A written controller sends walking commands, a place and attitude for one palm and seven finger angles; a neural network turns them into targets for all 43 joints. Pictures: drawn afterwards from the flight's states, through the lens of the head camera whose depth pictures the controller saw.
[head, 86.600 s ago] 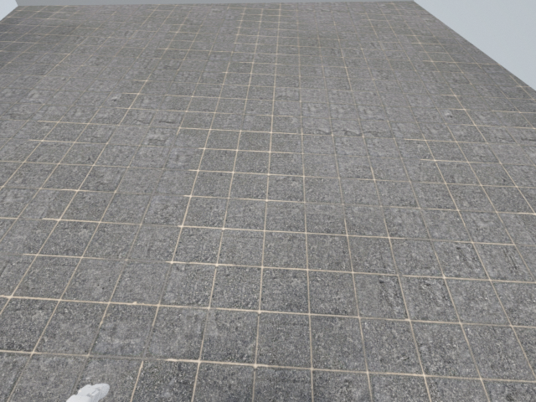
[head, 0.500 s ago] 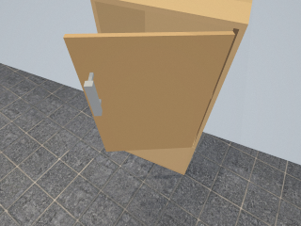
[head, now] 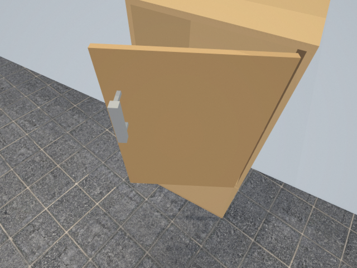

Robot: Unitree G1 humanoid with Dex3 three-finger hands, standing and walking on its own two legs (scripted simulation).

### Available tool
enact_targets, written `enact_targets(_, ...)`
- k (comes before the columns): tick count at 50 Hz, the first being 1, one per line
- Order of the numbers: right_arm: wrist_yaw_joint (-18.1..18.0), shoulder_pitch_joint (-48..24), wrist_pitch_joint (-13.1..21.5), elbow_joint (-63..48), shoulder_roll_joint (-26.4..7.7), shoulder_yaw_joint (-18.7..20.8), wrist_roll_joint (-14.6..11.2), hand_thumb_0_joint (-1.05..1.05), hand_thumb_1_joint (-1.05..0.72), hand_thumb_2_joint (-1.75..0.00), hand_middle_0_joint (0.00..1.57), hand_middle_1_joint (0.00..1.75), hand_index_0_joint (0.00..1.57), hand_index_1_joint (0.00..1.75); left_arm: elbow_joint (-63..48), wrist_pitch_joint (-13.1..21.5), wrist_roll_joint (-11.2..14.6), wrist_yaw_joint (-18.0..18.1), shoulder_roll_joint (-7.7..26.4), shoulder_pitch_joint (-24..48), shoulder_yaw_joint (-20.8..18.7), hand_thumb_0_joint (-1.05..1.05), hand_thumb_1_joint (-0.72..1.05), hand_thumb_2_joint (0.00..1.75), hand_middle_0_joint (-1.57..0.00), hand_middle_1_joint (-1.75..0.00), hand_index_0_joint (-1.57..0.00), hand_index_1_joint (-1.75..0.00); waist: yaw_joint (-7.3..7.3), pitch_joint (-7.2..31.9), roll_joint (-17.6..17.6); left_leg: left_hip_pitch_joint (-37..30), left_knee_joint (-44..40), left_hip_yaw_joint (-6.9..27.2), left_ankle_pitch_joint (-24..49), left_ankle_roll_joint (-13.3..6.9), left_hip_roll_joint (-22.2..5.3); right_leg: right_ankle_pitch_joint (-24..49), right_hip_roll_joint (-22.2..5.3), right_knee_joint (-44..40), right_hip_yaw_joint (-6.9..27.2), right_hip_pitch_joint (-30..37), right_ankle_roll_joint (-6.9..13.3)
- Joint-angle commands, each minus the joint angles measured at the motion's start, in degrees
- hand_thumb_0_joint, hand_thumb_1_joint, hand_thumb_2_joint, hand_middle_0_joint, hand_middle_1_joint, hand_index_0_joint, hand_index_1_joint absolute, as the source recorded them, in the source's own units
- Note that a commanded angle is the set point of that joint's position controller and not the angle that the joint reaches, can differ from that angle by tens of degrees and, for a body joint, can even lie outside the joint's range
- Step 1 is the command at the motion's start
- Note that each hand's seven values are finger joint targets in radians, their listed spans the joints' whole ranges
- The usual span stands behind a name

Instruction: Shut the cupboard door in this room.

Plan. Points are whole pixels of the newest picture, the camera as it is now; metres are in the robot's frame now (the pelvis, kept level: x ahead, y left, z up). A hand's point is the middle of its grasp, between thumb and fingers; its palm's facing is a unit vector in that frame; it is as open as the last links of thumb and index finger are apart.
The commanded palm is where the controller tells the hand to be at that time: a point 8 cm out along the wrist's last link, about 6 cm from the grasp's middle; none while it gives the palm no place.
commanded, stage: come to a stop and stand still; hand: left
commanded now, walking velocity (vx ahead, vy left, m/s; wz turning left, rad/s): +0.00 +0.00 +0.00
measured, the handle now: (120, 117) +0.43 +0.20 +0.07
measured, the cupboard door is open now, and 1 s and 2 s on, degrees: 27 27 27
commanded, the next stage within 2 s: look again from close up in 0.48 s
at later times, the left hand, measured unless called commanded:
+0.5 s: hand out of the picture +0.01 +0.18 -0.17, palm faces +0.02 -0.98 -0.20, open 7.4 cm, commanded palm none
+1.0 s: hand out of the picture +0.02 +0.17 -0.17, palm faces +0.01 -0.99 -0.15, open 7.4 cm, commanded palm none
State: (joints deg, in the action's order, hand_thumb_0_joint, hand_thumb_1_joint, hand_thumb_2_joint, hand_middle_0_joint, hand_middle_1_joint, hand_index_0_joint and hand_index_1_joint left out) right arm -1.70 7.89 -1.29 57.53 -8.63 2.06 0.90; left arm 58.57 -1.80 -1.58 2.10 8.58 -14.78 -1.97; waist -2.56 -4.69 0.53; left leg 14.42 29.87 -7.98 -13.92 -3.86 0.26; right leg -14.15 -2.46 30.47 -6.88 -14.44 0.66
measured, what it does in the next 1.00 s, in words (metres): stands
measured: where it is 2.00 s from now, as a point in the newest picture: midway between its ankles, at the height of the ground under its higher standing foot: outside the picture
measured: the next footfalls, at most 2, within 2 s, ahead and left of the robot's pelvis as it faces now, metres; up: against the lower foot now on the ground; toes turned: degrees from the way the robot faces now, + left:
right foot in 1.62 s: +0.05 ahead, -0.12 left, +0.00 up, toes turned +2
left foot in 1.94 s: +0.07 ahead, +0.09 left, +0.00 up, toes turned +6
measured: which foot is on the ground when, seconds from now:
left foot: down 0.00-1.00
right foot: down 0.00-1.00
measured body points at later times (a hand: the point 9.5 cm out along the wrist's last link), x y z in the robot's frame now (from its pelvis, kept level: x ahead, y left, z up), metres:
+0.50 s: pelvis -0.01 +0.01 +0.00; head +0.00 +0.01 +0.45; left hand +0.00 +0.23 -0.15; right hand +0.01 -0.22 -0.15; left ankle +0.03 +0.08 -0.73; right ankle +0.03 -0.11 -0.73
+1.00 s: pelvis +0.03 +0.01 +0.01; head +0.04 +0.03 +0.46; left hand +0.02 +0.22 -0.16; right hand +0.02 -0.20 -0.15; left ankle +0.03 +0.08 -0.73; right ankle +0.03 -0.11 -0.73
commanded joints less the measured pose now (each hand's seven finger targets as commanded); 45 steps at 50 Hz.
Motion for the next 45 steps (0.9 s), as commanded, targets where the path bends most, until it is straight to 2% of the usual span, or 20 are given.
enact_targets(1, 0.44, 4.86, -0.16, -1.84, -5.02, 1.5, -0.14, 0.0, -0.9, -0.9, 0.2, 0.3, 0.2, 0.3, -2.76, 1.55, -0.02, 0.17, 6.44, -2.23, -0.33, 0.0, 0.9, 0.9, -0.2, -0.3, -0.2, -0.3, 3.27, 4.51, 6.74, -3.34, -3.84, 6.17, 0.36, 2.31, -5.38, 4.93, -9.82, -10.78, 12.49, -1.75, 3.47)
enact_targets(2, 0.74, 5.04, 1.33, -4.68, -8.68, 1.39, -0.57, 0.0, -0.9, -0.9, 0.2, 0.3, 0.2, 0.3, -2.7, 2.59, -0.54, 2.31, 7.45, -6.22, 0.09, 0.0, 0.9, 0.9, -0.2, -0.3, -0.2, -0.3, 3.16, 10.17, 1.66, -5.81, 1.46, 6.27, 6.11, 3.55, -6.15, 26.29, -9.99, -6.65, 13.59, 2.68, 2.49)
enact_targets(3, 1.27, 5.91, 1.29, -5.66, -5.34, 0.82, -0.43, 0.0, -0.9, -0.9, 0.2, 0.3, 0.2, 0.3, -5.14, 3.35, 0.1, 2.15, 10.56, -3.61, -0.19, 0.0, 0.9, 0.9, -0.2, -0.3, -0.2, -0.3, 3.91, 13.65, 3.99, -2.99, 0.87, 5.26, -2.58, 3.31, -4.04, 15.51, -11.04, -5.55, 13.2, 5.28, 3.73)
enact_targets(4, 1.37, 5.18, 1.5, -5.66, -5.11, 0.56, -0.34, 0.0, -0.9, -0.9, 0.2, 0.3, 0.2, 0.3, -5.38, 3.43, 0.17, 1.81, 9.63, -3.14, -0.29, 0.0, 0.9, 0.9, -0.2, -0.3, -0.2, -0.3, 3.72, 11.63, 1.78, -3.1, -1.57, 5.48, -2.45, 2.89, -3.62, 9.96, -10.82, -5.43, 13.37, 2.82, 4.67)
enact_targets(5, 1.57, 5.73, 1.76, -5.18, -4.51, -0.03, -0.07, 0.0, -0.9, -0.9, 0.2, 0.3, 0.2, 0.3, -5.22, 3.66, 0.24, 1.49, 9.16, -2.5, 0.19, 0.0, 0.9, 0.9, -0.2, -0.3, -0.2, -0.3, 3.95, 10.35, -1.98, -4.17, -3.39, 5.7, -0.51, 2.65, -4.29, 5.92, -9.37, -5.51, 11.03, 1.2, 4.49)
enact_targets(6, 1.53, 5.85, 1.88, -5.36, -5.1, -0.11, -0.06, 0.0, -0.9, -0.9, 0.2, 0.3, 0.2, 0.3, -5.3, 3.42, 0.38, 1.26, 8.23, -2.66, 0.49, 0.0, 0.9, 0.9, -0.2, -0.3, -0.2, -0.3, 3.84, 6.1, -3.42, -2.7, -5.04, 8.49, 1.21, 1.76, -5.97, 0.32, -6.98, -5.35, 9.4, -2.17, 3.48)
enact_targets(7, 1.43, 5.36, 1.84, -5.68, -5.84, -0.21, -0.05, 0.0, -0.9, -0.9, 0.2, 0.3, 0.2, 0.3, -5.34, 2.95, 0.34, 1.01, 7.41, -3.3, 0.73, 0.0, 0.9, 0.9, -0.2, -0.3, -0.2, -0.3, 3.32, 2.67, -4.75, 0.41, -7.77, 10.83, -1.44, 0.76, -7.56, -4.54, -4.85, -5.49, 7.75, -3.47, 2.57)
enact_targets(9, 1.37, 5.16, 1.55, -6.2, -6.74, -0.15, 0.09, 0.0, -0.9, -0.9, 0.2, 0.3, 0.2, 0.3, -4.8, 2.36, 0.0, 0.69, 6.08, -4.74, 1.11, 0.0, 0.9, 0.9, -0.2, -0.3, -0.2, -0.3, 2.61, -2.49, -1.14, 6.41, -12.22, 13.04, -11.44, -0.05, -8.25, -7.3, -2.95, -5.44, 6.05, -3.26, 1.94)
enact_targets(10, 1.37, 5.58, 1.53, -6.27, -6.86, -0.17, 0.26, 0.0, -0.9, -0.9, 0.2, 0.3, 0.2, 0.3, -4.73, 2.18, -0.15, 0.52, 5.93, -5.12, 1.2, 0.0, 0.9, 0.9, -0.2, -0.3, -0.2, -0.3, 2.28, -4.04, -0.92, 8.33, -13.93, 13.55, -13.76, -0.28, -8.35, -7.35, -2.72, -5.19, 5.45, -2.83, 2.05)
enact_targets(12, 1.43, 6.08, 1.59, -6.12, -7.62, -0.29, 0.32, 0.0, -0.9, -0.9, 0.2, 0.3, 0.2, 0.3, -4.62, 2.14, -0.15, 0.35, 5.61, -6.57, 1.28, 0.0, 0.9, 0.9, -0.2, -0.3, -0.2, -0.3, 1.97, -3.84, 0.28, 9.1, -15.0, 13.41, -16.14, -0.11, -7.93, -8.05, -2.51, -5.38, 5.95, -2.24, 1.9)
enact_targets(14, 1.46, 6.67, 1.68, -5.72, -7.8, -0.54, 0.32, 0.0, -0.9, -0.9, 0.2, 0.3, 0.2, 0.3, -4.55, 2.23, -0.01, 0.24, 5.67, -7.14, 1.33, 0.0, 0.9, 0.9, -0.2, -0.3, -0.2, -0.3, 1.88, -2.76, -0.1, 8.08, -15.19, 13.01, -16.07, -0.1, -7.61, -8.5, -2.84, -6.17, 6.41, -2.15, 1.84)
enact_targets(16, 1.38, 7.41, 1.97, -5.12, -7.66, -0.8, 0.43, 0.0, -0.9, -0.9, 0.2, 0.3, 0.2, 0.3, -4.71, 2.29, 0.12, 0.15, 5.74, -7.15, 1.28, 0.0, 0.9, 0.9, -0.2, -0.3, -0.2, -0.3, 1.79, -0.96, -1.42, 6.81, -15.54, 12.95, -14.95, -0.11, -7.54, -7.14, -3.01, -6.18, 6.42, -1.03, 1.97)
enact_targets(22, 1.34, 9.8, 2.22, -2.82, -6.82, -1.38, 0.24, 0.0, -0.9, -0.9, 0.2, 0.3, 0.2, 0.3, -4.05, 2.76, 0.45, -0.02, 6.18, -6.2, 1.51, 0.0, 0.9, 0.9, -0.2, -0.3, -0.2, -0.3, 2.4, -0.01, 1.4, 4.74, -13.39, 11.19, -11.07, 0.36, -6.37, -9.31, -4.5, -9.57, 8.71, -1.61, 2.29)
enact_targets(26, 1.25, 11.2, 2.59, -0.66, -6.06, -1.78, 0.1, 0.0, -0.9, -0.9, 0.2, 0.3, 0.2, 0.3, -2.95, 3.05, 0.78, 0.0, 6.03, -6.21, 1.83, 0.0, 0.9, 0.9, -0.2, -0.3, -0.2, -0.3, 2.48, 1.64, -0.26, 2.66, -12.91, 10.34, -7.91, 0.58, -6.49, -6.42, -4.8, -9.79, 8.55, -0.4, 2.3)
enact_targets(33, 0.88, 12.53, 3.07, 2.51, -5.04, -2.14, -0.2, 0.0, -0.9, -0.9, 0.2, 0.3, 0.2, 0.3, -0.06, 3.1, 0.89, 0.15, 4.68, -6.68, 2.22, 0.0, 0.9, 0.9, -0.2, -0.3, -0.2, -0.3, 2.26, 1.13, -1.85, 2.43, -13.94, 10.43, -4.81, 0.66, -7.23, 0.04, -4.31, -8.48, 7.36, 2.34, 1.99)
enact_targets(37, 0.66, 12.84, 3.18, 4.05, -4.27, -2.18, -0.36, 0.0, -0.9, -0.9, 0.2, 0.3, 0.2, 0.3, 1.31, 3.22, 0.96, 0.31, 4.04, -6.86, 2.44, 0.0, 0.9, 0.9, -0.2, -0.3, -0.2, -0.3, 2.21, 1.32, -0.3, 0.99, -12.78, 9.59, -1.01, 0.63, -7.11, 2.47, -4.52, -8.71, 7.42, 2.99, 1.72)
enact_targets(45, 0.27, 12.97, 3.32, 6.1, -3.33, -2.28, -0.4, 0.0, -0.9, -0.9, 0.2, 0.3, 0.2, 0.3, 2.86, 3.12, 0.96, 0.49, 3.39, -6.77, 2.59, 0.0, 0.9, 0.9, -0.2, -0.3, -0.2, -0.3, 2.35, 0.75, -0.17, -1.85, -12.3, 9.04, 4.95, 0.47, -7.41, 5.41, -4.31, -8.64, 7.0, 3.14, 1.33)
